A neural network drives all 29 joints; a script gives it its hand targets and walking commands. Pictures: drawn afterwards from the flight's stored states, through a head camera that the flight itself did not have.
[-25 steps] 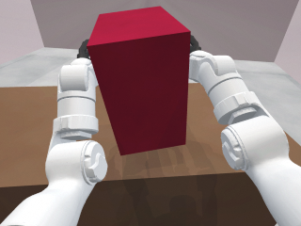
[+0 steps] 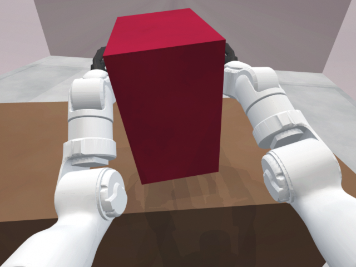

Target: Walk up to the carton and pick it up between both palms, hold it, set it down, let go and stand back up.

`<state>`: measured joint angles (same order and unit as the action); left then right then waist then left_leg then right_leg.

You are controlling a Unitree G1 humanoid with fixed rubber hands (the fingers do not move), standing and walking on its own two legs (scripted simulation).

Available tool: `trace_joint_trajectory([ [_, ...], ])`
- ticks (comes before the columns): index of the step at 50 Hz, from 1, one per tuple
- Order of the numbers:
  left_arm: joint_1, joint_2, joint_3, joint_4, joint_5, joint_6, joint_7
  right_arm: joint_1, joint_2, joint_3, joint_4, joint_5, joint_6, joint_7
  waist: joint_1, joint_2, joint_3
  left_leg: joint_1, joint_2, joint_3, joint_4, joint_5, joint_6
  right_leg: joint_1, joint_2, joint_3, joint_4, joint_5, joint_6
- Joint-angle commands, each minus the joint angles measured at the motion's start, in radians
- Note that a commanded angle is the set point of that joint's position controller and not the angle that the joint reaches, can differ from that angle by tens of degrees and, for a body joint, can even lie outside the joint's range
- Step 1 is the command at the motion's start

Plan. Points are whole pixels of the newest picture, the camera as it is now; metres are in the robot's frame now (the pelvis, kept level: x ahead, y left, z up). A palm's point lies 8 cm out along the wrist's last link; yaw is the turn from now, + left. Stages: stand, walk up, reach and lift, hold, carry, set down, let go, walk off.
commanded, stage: hold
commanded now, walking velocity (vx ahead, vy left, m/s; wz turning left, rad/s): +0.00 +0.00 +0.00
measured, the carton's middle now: (166, 92) +0.40 +0.01 +0.28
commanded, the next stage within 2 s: none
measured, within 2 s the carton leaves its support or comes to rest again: neither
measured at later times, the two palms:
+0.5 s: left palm (100, 80) +0.39 +0.14 +0.32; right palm (228, 73) +0.37 -0.12 +0.33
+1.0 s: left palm (99, 81) +0.39 +0.14 +0.32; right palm (226, 74) +0.38 -0.12 +0.33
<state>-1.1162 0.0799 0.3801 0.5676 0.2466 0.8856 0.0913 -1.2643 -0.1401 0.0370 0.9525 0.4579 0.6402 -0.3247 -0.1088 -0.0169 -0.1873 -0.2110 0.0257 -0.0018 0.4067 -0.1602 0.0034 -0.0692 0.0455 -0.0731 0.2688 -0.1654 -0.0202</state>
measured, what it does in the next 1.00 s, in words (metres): stands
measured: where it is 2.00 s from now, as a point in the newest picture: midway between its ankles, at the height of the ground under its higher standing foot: outside the picture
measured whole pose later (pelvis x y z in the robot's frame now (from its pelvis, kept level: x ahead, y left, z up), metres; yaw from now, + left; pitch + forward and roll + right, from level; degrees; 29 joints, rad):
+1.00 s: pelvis +0.00 +0.00 +0.00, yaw +0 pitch -2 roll -2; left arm -1.12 0.08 0.38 0.57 0.24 0.87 0.10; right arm -1.26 -0.14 0.04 0.95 0.46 0.64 -0.32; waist -0.10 -0.01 -0.20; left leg -0.22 0.02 0.00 0.41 -0.16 0.00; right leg -0.07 0.05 -0.07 0.26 -0.16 -0.02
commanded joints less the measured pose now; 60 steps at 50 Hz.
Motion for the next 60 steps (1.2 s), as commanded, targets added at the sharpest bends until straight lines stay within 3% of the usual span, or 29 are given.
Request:
trace_joint_trajectory([
  [1, -0.833, -0.591, -0.305, -0.128, -0.189, -0.085, -0.155, -0.746, 0.631, 0.089, -0.287, 0.135, -0.013, 0.114, -0.013, 0.099, -0.308, 0.204, -0.044, -0.062, -0.022, 0.167, -0.061, -0.026, 0.025, 0.083, -0.032, 0.168, 0.083],
  [3, -0.836, -0.596, -0.309, -0.13, -0.188, -0.086, -0.153, -0.735, 0.627, 0.09, -0.267, 0.139, -0.01, 0.115, -0.017, 0.114, -0.292, 0.216, -0.044, -0.06, -0.025, 0.176, -0.065, -0.036, 0.025, 0.082, -0.03, 0.173, 0.08],
  [4, -0.829, -0.599, -0.306, -0.129, -0.184, -0.088, -0.153, -0.757, 0.634, 0.1, -0.293, 0.142, -0.016, 0.116, 0.005, 0.109, -0.317, 0.21, -0.044, -0.063, -0.022, 0.195, -0.064, -0.024, 0.026, 0.084, -0.029, 0.182, 0.079],
  [9, -0.811, -0.577, -0.283, -0.098, -0.182, -0.091, -0.158, -0.751, 0.625, 0.096, -0.284, 0.139, -0.016, 0.113, -0.001, 0.063, -0.314, 0.218, -0.044, -0.06, -0.026, 0.185, -0.054, -0.012, 0.026, 0.09, -0.034, 0.185, 0.083],
  [17, -0.818, -0.598, -0.296, -0.092, -0.179, -0.091, -0.155, -0.763, 0.614, 0.09, -0.275, 0.142, -0.019, 0.118, -0.011, 0.106, -0.309, 0.215, -0.04, -0.062, -0.025, 0.183, -0.062, -0.024, 0.029, 0.084, -0.03, 0.177, 0.073],
  [19, -0.792, -0.596, -0.297, -0.113, -0.18, -0.088, -0.153, -0.749, 0.613, 0.1, -0.292, 0.149, -0.019, 0.121, -0.001, 0.095, -0.318, 0.213, -0.038, -0.067, -0.03, 0.208, -0.063, 0.0, 0.034, 0.081, -0.026, 0.196, 0.077],
  [21, -0.827, -0.596, -0.296, -0.1, -0.183, -0.088, -0.152, -0.78, 0.618, 0.087, -0.276, 0.138, -0.021, 0.123, -0.011, 0.088, -0.321, 0.217, -0.041, -0.062, -0.023, 0.174, -0.064, -0.026, 0.033, 0.081, -0.027, 0.158, 0.076],
  [23, -0.81, -0.594, -0.285, -0.091, -0.18, -0.088, -0.15, -0.784, 0.623, 0.095, -0.291, 0.141, -0.022, 0.122, 0.008, 0.078, -0.307, 0.203, -0.043, -0.059, -0.026, 0.181, -0.057, -0.025, 0.029, 0.082, -0.034, 0.162, 0.077],
  [29, -0.822, -0.58, -0.289, -0.111, -0.176, -0.092, -0.151, -0.74, 0.613, 0.078, -0.252, 0.14, -0.017, 0.12, -0.003, 0.101, -0.308, 0.205, -0.044, -0.062, -0.025, 0.215, -0.064, -0.01, 0.031, 0.084, -0.03, 0.202, 0.079],
  [31, -0.83, -0.604, -0.321, -0.156, -0.202, -0.095, -0.152, -0.756, 0.636, 0.11, -0.314, 0.159, -0.025, 0.118, -0.014, 0.093, -0.365, 0.232, -0.045, -0.063, -0.015, 0.243, -0.064, 0.02, 0.034, 0.08, -0.022, 0.237, 0.079],
  [34, -0.819, -0.585, -0.288, -0.093, -0.183, -0.09, -0.155, -0.772, 0.62, 0.091, -0.3, 0.142, -0.019, 0.114, -0.001, 0.085, -0.298, 0.204, -0.048, -0.058, -0.026, 0.166, -0.056, -0.025, 0.024, 0.083, -0.034, 0.161, 0.082],
  [37, -0.831, -0.586, -0.286, -0.077, -0.182, -0.096, -0.151, -0.777, 0.616, 0.072, -0.265, 0.123, -0.021, 0.119, -0.011, 0.094, -0.306, 0.197, -0.039, -0.062, -0.033, 0.131, -0.05, -0.031, 0.023, 0.085, -0.037, 0.134, 0.074],
  [40, -0.801, -0.598, -0.292, -0.083, -0.178, -0.091, -0.151, -0.747, 0.609, 0.08, -0.252, 0.132, -0.02, 0.122, -0.002, 0.11, -0.289, 0.2, -0.037, -0.067, -0.036, 0.165, -0.062, -0.034, 0.03, 0.082, -0.034, 0.157, 0.072],
  [41, -0.801, -0.606, -0.305, -0.1, -0.19, -0.093, -0.15, -0.763, 0.614, 0.089, -0.28, 0.139, -0.023, 0.122, -0.013, 0.107, -0.33, 0.21, -0.037, -0.066, -0.027, 0.181, -0.063, -0.013, 0.033, 0.083, -0.033, 0.175, 0.071],
  [45, -0.809, -0.579, -0.287, -0.109, -0.183, -0.091, -0.147, -0.741, 0.63, 0.102, -0.278, 0.149, -0.012, 0.115, 0.005, 0.081, -0.3, 0.207, -0.046, -0.061, -0.027, 0.201, -0.059, -0.014, 0.029, 0.083, -0.033, 0.197, 0.082],
  [49, -0.786, -0.608, -0.321, -0.147, -0.195, -0.086, -0.153, -0.748, 0.639, 0.121, -0.35, 0.161, -0.022, 0.11, -0.007, 0.089, -0.35, 0.235, -0.049, -0.062, -0.006, 0.259, -0.06, 0.006, 0.028, 0.088, -0.026, 0.26, 0.079],
  [52, -0.783, -0.586, -0.297, -0.126, -0.179, -0.079, -0.157, -0.743, 0.613, 0.103, -0.317, 0.153, -0.014, 0.103, -0.006, 0.086, -0.309, 0.233, -0.05, -0.058, -0.013, 0.238, -0.067, -0.017, 0.026, 0.084, -0.031, 0.235, 0.084],
  [54, -0.782, -0.613, -0.337, -0.172, -0.193, -0.074, -0.153, -0.745, 0.621, 0.126, -0.348, 0.166, -0.016, 0.106, -0.018, 0.116, -0.352, 0.257, -0.046, -0.061, -0.003, 0.272, -0.075, 0.004, 0.034, 0.079, -0.022, 0.256, 0.076],
  [57, -0.814, -0.598, -0.32, -0.151, -0.192, -0.074, -0.153, -0.755, 0.619, 0.106, -0.325, 0.152, -0.011, 0.112, -0.011, 0.097, -0.32, 0.223, -0.041, -0.057, -0.023, 0.176, -0.068, -0.017, 0.034, 0.078, -0.032, 0.162, 0.079],
  [60, -0.815, -0.614, -0.33, -0.136, -0.204, -0.082, -0.145, -0.769, 0.63, 0.104, -0.327, 0.15, -0.014, 0.115, -0.012, 0.105, -0.328, 0.21, -0.04, -0.064, -0.02, 0.189, -0.066, -0.018, 0.034, 0.082, -0.032, 0.186, 0.074],
])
